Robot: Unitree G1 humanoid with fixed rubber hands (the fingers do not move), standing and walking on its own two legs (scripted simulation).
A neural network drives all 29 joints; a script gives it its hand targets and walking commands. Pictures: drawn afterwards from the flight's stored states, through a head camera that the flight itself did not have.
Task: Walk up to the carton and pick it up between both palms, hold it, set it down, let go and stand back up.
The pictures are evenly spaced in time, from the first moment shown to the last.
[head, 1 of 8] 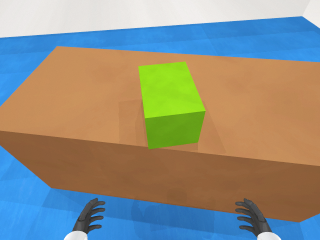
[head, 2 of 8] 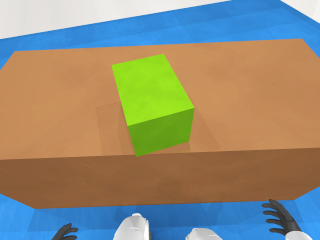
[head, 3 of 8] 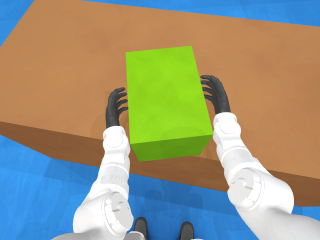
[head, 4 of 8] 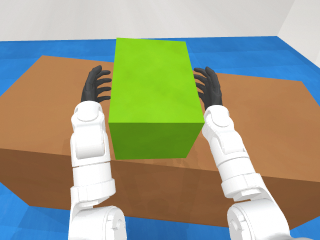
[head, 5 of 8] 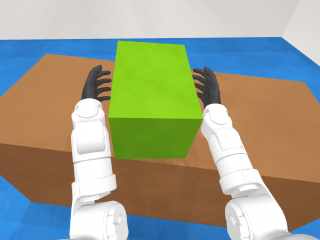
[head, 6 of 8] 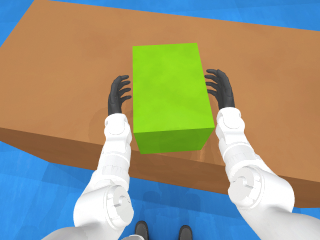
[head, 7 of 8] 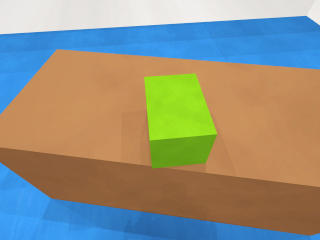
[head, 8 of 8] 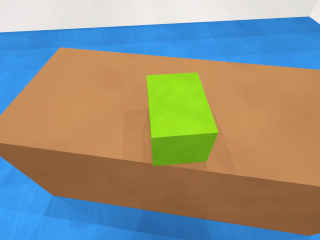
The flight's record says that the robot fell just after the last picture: no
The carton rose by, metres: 0.21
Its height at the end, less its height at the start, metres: +0.00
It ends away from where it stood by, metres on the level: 0.02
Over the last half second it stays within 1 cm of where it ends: yes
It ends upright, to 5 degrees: yes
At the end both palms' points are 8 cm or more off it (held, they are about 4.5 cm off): yes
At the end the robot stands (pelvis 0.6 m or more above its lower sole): yes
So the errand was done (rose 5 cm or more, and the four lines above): yes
